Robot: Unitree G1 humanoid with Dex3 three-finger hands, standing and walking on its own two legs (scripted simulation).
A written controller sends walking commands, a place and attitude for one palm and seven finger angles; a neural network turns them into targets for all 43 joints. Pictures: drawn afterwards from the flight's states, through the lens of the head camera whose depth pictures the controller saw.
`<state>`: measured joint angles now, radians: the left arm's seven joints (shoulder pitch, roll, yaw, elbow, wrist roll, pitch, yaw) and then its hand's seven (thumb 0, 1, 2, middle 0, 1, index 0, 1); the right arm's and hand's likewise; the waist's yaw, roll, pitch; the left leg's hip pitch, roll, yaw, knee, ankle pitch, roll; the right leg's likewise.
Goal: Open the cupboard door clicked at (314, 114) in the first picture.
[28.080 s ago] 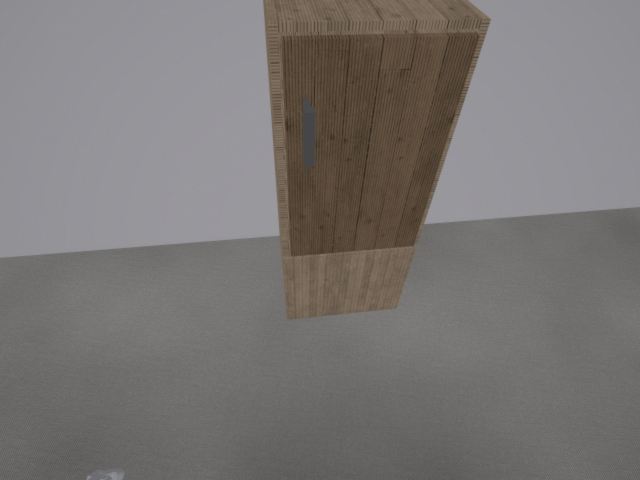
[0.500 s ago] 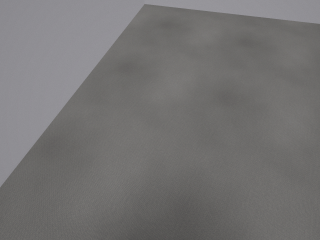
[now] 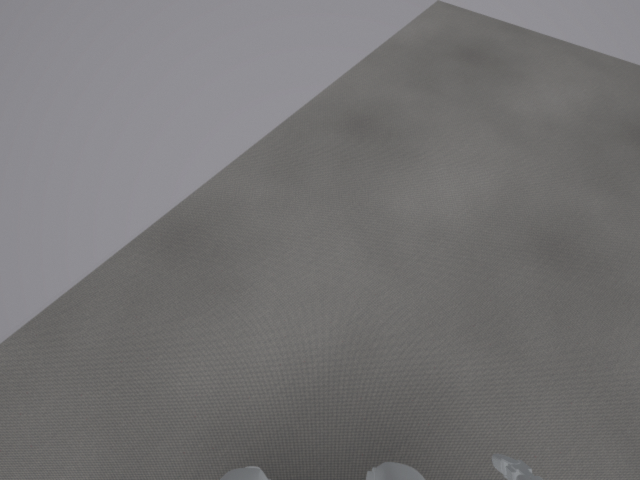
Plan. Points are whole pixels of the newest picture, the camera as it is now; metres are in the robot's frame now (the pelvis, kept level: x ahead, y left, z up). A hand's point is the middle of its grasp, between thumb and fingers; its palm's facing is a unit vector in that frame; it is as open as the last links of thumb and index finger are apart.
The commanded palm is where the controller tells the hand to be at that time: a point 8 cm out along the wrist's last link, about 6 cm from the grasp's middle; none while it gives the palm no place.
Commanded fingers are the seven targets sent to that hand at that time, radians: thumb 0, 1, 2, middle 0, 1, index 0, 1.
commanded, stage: turn to face it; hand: left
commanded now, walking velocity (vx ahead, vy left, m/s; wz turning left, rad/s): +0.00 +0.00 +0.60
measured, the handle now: out of the picture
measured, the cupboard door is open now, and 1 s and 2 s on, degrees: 50 50 50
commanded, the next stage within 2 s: none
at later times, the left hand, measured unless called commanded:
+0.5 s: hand out of the picture +0.01 +0.14 -0.15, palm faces +0.36 -0.90 -0.25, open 7.3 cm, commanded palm none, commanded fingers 0.00 0.90 0.90 -0.20 -0.30 -0.20 -0.30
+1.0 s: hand out of the picture +0.00 +0.13 -0.14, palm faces +0.58 -0.76 -0.29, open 7.4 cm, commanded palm none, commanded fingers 0.00 0.90 0.90 -0.20 -0.30 -0.20 -0.30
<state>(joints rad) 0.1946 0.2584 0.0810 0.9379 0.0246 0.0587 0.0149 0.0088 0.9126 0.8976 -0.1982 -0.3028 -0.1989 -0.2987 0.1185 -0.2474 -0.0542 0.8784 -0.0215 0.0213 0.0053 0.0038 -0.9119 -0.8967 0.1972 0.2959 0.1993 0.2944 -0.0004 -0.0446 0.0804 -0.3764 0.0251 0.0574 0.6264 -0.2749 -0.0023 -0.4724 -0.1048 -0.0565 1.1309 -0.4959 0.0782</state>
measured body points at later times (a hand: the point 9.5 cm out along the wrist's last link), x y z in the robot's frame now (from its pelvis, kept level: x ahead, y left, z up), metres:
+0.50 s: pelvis +0.03 -0.06 +0.01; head +0.08 -0.05 +0.46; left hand -0.01 +0.18 -0.13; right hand +0.21 -0.27 -0.13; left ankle -0.02 +0.06 -0.69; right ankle +0.04 -0.15 -0.72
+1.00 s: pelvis +0.04 -0.10 +0.01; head +0.09 -0.09 +0.45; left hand -0.03 +0.17 -0.12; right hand +0.26 -0.27 -0.15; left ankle -0.04 +0.01 -0.66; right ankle +0.11 -0.19 -0.72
